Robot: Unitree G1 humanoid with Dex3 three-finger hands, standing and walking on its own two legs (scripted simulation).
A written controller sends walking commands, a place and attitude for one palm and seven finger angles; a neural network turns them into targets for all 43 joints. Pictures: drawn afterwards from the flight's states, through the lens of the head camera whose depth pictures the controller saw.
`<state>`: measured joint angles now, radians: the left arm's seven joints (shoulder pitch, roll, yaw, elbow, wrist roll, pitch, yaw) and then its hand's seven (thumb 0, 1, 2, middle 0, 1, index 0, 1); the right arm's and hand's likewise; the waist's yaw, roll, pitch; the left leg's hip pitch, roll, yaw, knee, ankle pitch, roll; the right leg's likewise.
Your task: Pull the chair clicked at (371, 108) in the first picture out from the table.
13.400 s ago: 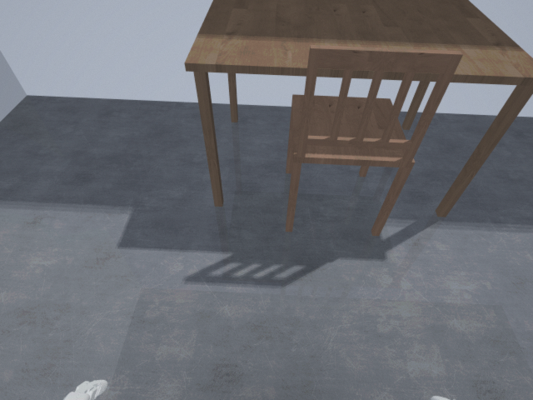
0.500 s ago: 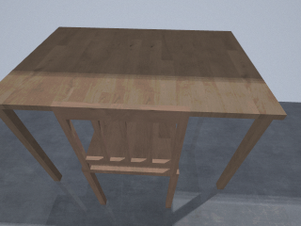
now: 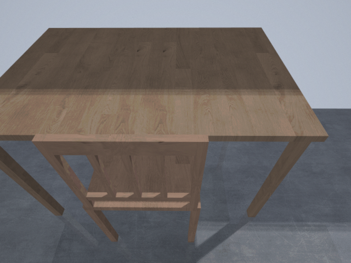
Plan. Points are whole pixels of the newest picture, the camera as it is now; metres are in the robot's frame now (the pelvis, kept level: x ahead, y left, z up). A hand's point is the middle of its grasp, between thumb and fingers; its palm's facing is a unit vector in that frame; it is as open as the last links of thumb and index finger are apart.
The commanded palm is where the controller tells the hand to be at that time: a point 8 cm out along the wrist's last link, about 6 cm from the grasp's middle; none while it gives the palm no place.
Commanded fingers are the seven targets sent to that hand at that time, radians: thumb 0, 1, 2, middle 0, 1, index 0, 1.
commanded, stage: come to a stop and stand still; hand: left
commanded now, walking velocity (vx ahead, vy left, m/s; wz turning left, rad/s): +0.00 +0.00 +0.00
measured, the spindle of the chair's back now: (132, 176) +0.37 +0.15 -0.09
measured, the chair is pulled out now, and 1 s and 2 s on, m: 0.00 0.00 0.00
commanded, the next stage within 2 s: look again from close up in 0.38 s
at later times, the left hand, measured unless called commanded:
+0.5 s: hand out of the picture +0.05 +0.17 -0.17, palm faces +0.01 -0.98 -0.22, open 7.4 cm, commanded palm none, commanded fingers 0.00 0.90 0.90 -0.20 -0.30 -0.20 -0.30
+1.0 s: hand out of the picture +0.01 +0.17 -0.17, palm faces +0.02 -0.98 -0.19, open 7.4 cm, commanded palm none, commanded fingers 0.00 0.90 0.90 -0.20 -0.30 -0.20 -0.30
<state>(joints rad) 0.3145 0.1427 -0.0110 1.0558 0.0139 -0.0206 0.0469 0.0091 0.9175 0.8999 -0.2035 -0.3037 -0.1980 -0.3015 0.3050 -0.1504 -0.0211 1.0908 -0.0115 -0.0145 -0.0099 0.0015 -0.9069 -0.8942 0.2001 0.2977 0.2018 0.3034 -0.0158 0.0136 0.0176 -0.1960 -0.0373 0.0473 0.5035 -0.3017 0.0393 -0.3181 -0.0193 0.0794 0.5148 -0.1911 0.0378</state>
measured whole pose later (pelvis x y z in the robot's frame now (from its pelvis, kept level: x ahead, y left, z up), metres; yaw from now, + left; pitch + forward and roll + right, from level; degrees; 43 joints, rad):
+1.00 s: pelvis +0.02 +0.00 +0.00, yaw +0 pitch -1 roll +0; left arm 0.32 0.15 -0.02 1.08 0.01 -0.01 0.05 0.00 0.91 0.90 -0.20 -0.30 -0.20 -0.30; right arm 0.30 -0.11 -0.02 1.18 0.00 -0.03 -0.02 0.00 -0.91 -0.89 0.20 0.30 0.20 0.30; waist 0.00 0.00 0.02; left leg -0.14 -0.03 0.04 0.46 -0.31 0.04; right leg -0.25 -0.01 0.07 0.44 -0.19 0.04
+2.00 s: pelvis -0.04 -0.03 -0.01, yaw +2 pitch +2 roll -2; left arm 0.20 0.20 0.02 0.88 0.05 0.05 0.07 0.00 0.90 0.90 -0.20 -0.30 -0.20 -0.30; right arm 0.24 -0.17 -0.06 1.06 0.00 0.02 -0.02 0.00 -0.91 -0.89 0.20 0.30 0.20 0.30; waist -0.02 -0.05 0.03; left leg -0.24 0.00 0.04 0.63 -0.44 0.02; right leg -0.45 0.05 0.01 0.55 -0.14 -0.02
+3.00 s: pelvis -0.05 -0.07 +0.00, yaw +1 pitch +0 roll +1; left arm 0.28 0.16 -0.02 1.07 0.01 -0.03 0.04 0.01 0.91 0.90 -0.20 -0.30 -0.20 -0.30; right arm 0.21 -0.19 0.01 1.07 -0.01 -0.02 -0.03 0.00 -0.92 -0.89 0.20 0.30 0.20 0.30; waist 0.01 0.02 0.03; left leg -0.12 0.00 0.05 0.45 -0.32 0.00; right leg -0.18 0.00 0.00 0.50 -0.32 -0.01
